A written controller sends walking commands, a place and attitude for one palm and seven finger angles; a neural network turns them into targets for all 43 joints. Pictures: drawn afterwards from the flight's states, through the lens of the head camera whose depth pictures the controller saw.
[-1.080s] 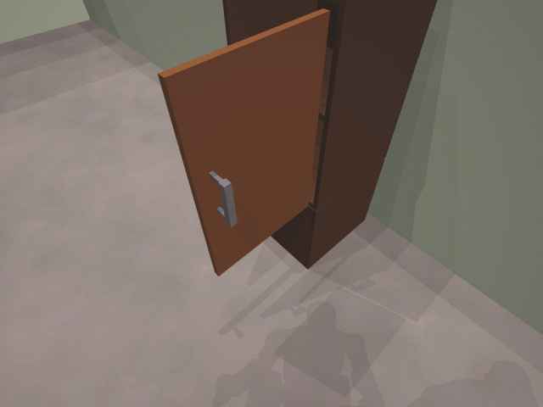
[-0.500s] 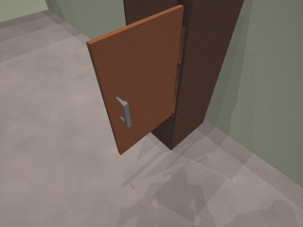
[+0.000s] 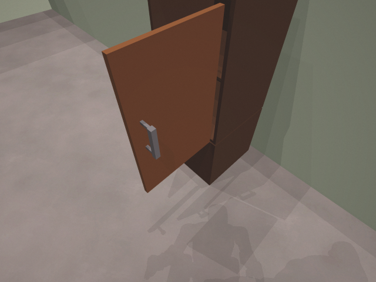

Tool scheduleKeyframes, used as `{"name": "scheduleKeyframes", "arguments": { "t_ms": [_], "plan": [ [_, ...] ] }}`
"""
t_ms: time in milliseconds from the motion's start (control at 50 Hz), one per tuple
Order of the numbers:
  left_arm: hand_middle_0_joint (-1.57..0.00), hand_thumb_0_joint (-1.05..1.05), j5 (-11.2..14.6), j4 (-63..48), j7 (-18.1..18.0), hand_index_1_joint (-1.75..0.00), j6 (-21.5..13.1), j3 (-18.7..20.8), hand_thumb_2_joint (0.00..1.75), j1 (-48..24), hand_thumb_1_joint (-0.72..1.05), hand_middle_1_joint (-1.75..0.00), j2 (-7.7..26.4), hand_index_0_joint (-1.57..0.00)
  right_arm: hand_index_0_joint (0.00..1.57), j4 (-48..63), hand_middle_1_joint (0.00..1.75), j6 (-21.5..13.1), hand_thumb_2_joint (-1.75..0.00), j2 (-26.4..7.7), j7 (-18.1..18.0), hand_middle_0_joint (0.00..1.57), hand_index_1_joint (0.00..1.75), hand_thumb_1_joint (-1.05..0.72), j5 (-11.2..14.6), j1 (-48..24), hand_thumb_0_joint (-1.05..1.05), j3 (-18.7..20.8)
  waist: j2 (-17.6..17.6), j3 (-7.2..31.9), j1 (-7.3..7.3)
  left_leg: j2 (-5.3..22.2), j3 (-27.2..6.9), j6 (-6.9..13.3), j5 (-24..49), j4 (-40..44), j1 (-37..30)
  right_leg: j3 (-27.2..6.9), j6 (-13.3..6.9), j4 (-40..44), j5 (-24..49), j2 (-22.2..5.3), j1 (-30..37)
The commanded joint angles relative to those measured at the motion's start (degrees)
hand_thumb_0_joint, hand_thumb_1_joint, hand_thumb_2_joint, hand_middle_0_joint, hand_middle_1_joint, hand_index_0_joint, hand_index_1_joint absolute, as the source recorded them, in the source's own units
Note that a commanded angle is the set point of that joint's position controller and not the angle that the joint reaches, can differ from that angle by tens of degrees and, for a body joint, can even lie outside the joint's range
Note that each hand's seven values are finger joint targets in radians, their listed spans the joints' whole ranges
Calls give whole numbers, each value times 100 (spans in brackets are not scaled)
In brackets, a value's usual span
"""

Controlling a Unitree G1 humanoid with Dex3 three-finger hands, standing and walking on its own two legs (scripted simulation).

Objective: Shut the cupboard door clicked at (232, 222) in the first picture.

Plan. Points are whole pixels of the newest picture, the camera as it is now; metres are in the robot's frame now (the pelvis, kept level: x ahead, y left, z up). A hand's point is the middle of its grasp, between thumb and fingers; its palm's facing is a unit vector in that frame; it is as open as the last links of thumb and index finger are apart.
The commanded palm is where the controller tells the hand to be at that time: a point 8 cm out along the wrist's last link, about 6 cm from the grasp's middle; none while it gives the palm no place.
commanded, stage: walk to a spot facing it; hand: left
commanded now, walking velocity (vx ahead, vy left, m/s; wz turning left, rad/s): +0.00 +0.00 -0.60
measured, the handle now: (150, 140) +0.49 +0.15 -0.04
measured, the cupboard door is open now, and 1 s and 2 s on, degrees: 91 91 91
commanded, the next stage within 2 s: none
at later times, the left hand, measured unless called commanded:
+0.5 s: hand out of the picture +0.07 +0.15 -0.16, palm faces -0.14 -0.94 -0.31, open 7.4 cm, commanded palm none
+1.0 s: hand (141, 268) +0.18 +0.14 -0.18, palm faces -0.39 -0.88 -0.25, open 7.4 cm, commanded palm none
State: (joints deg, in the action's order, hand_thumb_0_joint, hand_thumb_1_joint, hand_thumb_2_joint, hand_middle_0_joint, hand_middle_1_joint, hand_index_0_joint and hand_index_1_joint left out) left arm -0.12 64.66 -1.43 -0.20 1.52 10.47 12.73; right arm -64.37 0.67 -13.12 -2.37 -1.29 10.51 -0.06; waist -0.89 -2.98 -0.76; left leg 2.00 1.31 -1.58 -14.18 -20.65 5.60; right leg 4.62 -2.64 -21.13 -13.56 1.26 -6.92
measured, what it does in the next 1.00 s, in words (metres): steps on the spot, turning right: left foot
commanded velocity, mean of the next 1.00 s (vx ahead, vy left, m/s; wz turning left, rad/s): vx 0.00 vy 0.00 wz -0.60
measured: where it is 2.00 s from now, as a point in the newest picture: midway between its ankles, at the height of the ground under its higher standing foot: outside the picture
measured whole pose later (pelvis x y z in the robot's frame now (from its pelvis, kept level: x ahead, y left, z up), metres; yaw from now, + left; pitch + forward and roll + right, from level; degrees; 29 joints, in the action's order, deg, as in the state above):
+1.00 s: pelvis +0.02 -0.03 -0.01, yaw -29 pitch +3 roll -1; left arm -1.1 52.4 0.8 2.8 6.2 10.7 15.7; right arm -50.4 0.7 -10.6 -2.6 -2.1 8.2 0.6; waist 2.0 -5.9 -2.8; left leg 4.4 0.9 -2.2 -17.2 -28.6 13.9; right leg -1.7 2.1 -62.2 -29.7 2.4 -28.0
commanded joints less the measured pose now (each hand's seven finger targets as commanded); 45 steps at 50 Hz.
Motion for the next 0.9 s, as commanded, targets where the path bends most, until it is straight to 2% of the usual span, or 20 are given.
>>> {"name": "scheduleKeyframes", "arguments": {
  "t_ms": [0, 100, 160, 200, 240, 280, 300, 320, 340, 360, 380, 460, 700, 760, 780, 800, 820, 840, 860, 880],
  "plan": [
    [-20, 0, -58, -376, -4, -30, 85, 231, 90, 215, 90, -30, 796, -20, 20, 259, 30, 26, -90, -609, -101, 20, 30, -90, 16, 501, 0, 224, 132, 231, 122, 577, 45, 153, 1171, -286, 130, -871, -89, -150, 2152, -810, -187],
    [-20, 0, -91, -748, 86, -30, 214, 329, 90, 93, 90, -30, 697, -20, 20, 546, 30, 56, -90, -804, -144, 20, 30, -90, -10, 496, 0, 374, -285, 84, 155, 1052, -256, 405, 839, -152, 164, -841, -24, -960, 1328, -402, -1000],
    [-20, 0, -117, -1019, 172, -30, 295, 374, 90, -77, 90, -30, 513, -20, 20, 657, 30, -13, -90, -958, -149, 20, 30, -90, -55, 539, 0, 454, -1088, -32, 168, 1950, -941, 1050, 1470, 409, 316, -463, 139, -2686, -1246, -75, -1514],
    [-20, 0, -110, -1149, 195, -30, 328, 419, 90, -77, 90, -30, 458, -20, 20, 779, 30, -44, -90, -934, -152, 20, 30, -90, -73, 429, 0, 446, -1080, 11, 104, 2150, -893, 1256, 2038, 317, 300, -654, 130, -3322, -1800, -224, -1662],
    [-20, 0, -102, -1167, 235, -30, 289, 419, 90, 119, 90, -30, 380, -20, 20, 918, 30, -58, -90, -964, -140, 20, 30, -90, -103, 122, 0, 465, -960, 76, -92, 1935, -421, 1023, 2501, -113, 369, -528, 116, -2580, -1594, -318, -1288],
    [-20, 0, -114, -992, 253, -30, 209, 486, 90, 747, 90, -30, 483, -20, 20, 1015, 30, -16, -90, -1003, -122, 20, 30, -90, -54, -89, 0, 499, -380, 350, -381, 1372, 198, 491, 1932, -1237, 603, -301, 150, -1008, -80, -227, -307],
    [-20, 0, -195, -905, 186, -30, 107, 590, 90, 1098, 90, -30, 1056, -20, 20, 1142, 30, 22, -90, -724, -92, 20, 30, -90, 37, -59, 0, 494, 1402, 449, -498, 573, 660, 59, 155, -2698, 1563, -1798, -80, 159, 1694, -1109, 355],
    [-20, 0, -143, -887, 88, -30, 106, 652, 90, 1191, 90, -30, 1454, -20, 20, 1338, 30, 53, -90, -473, -50, 20, 30, -90, 72, -265, 0, 460, 2223, 254, -526, -84, 437, -122, -2226, -3976, 2454, -3386, -644, 325, 3412, -2168, 302],
    [-20, 0, -88, -926, 35, -30, 112, 614, 90, 1103, 90, -30, 1366, -20, 20, 1284, 30, 124, -90, -565, -27, 20, 30, -90, 67, -192, 0, 468, 1689, 237, -424, 112, -211, -64, -2040, -4528, 2517, -3155, -960, 276, 2817, -2128, 153],
    [-20, 0, -90, -1077, 28, -30, 120, 580, 90, 733, 90, -30, 1176, -20, 20, 1244, 30, 133, -90, -535, 15, 20, 30, -90, 73, -226, 0, 484, 1084, 60, -258, 205, -308, -60, -1602, -4714, 2638, -2926, -1035, 355, 1748, -1883, -199],
    [-20, 0, -113, -1198, 7, -30, 139, 562, 90, 402, 90, -30, 1068, -20, 20, 1232, 30, 143, -90, -502, 19, 20, 30, -90, 56, -307, 0, 497, 1172, -42, -129, 265, -312, -98, -1322, -4764, 2682, -2957, -989, 346, 1367, -1649, -432],
    [-20, 0, -108, -1235, -24, -30, 45, 522, 90, 535, 90, -30, 933, -20, 20, 1258, 30, 122, -90, -343, 38, 20, 30, -90, 61, -369, 0, 439, 551, 455, -84, 163, -253, -203, -918, -4157, 2486, -2489, -844, -33, 2811, -1306, 98],
    [-20, 0, -178, -1330, -22, -30, 95, 613, 90, 756, 90, -30, 1030, -20, 20, 1719, 30, 37, -90, -349, -6, 20, 30, -90, 148, -918, 0, 438, 829, 508, -212, -132, -390, -150, -1113, -2588, 2082, -3270, -938, -306, 3378, -1172, 208],
    [-20, 0, -136, -1449, 7, -30, 127, 615, 90, 441, 90, -30, 1073, -20, 20, 1649, 30, 3, -90, -371, -25, 20, 30, -90, 165, -498, 0, 436, 722, 563, 36, -238, -359, -98, -469, -1425, 1133, -3191, -663, -512, 3053, -882, -395],
    [-20, 0, -109, -1480, 13, -30, 136, 594, 90, 295, 90, -30, 1015, -20, 20, 1565, 30, -21, -90, -449, -45, 20, 30, -90, 163, -216, 0, 446, 627, 624, 190, -146, -364, -79, 33, -769, 415, -3084, -466, -678, 2537, -729, -876],
    [-20, 0, -82, -1542, 22, -30, 138, 552, 90, 265, 90, -30, 814, -20, 20, 1519, 30, -72, -90, -645, -64, 20, 30, -90, 129, 42, 0, 484, 122, 700, 285, 382, -783, 65, 308, -79, -422, -2668, -192, -1061, 1474, -255, -1610],
    [-20, 0, -9, -1657, 91, -30, 139, 497, 90, 395, 90, -30, 533, -20, 20, 1568, 30, -143, -90, -1195, -90, 20, 30, -90, 25, 193, 0, 573, -1361, 833, 282, 1889, -2351, 672, 889, 424, -1071, -1738, 157, -2165, -961, 497, -2592],
    [-20, 0, -68, -1731, 132, -30, 126, 489, 90, 187, 90, -30, 637, -20, 20, 1603, 30, -111, -90, -1357, -112, 20, 30, -90, -10, 329, 0, 575, -1395, 637, 318, 2759, -2827, 1270, 1817, 476, -555, -1022, 381, -3509, -2352, 344, -2678],
    [-20, 0, -121, -1771, 172, -30, 132, 524, 90, 182, 90, -30, 758, -20, 20, 1699, 30, -92, -90, -1226, -123, 20, 30, -90, -53, 175, 0, 519, -741, 422, 210, 2694, -2511, 1451, 1899, 444, 90, -1031, 455, -4261, -2184, 91, -2538],
    [-20, 0, -165, -1785, 237, -30, 143, 552, 90, 223, 90, -30, 711, -20, 20, 1767, 30, -126, -90, -1098, -145, 20, 30, -90, -79, -32, 0, 463, -545, 301, 35, 2359, -1982, 1355, 2630, 340, 191, -865, 540, -4601, -1865, 22, -2668]
  ]
}}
